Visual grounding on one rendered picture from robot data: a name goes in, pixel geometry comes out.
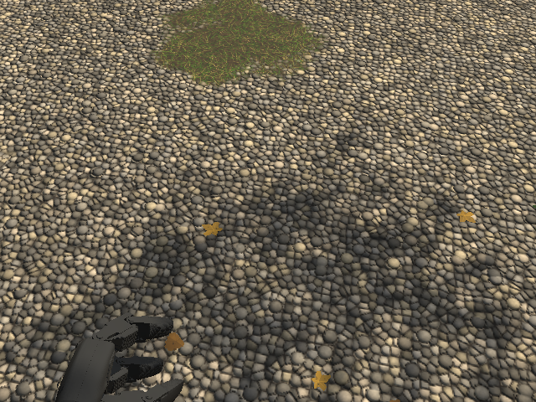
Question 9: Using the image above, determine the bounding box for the robot left hand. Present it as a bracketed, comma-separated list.
[55, 312, 184, 402]

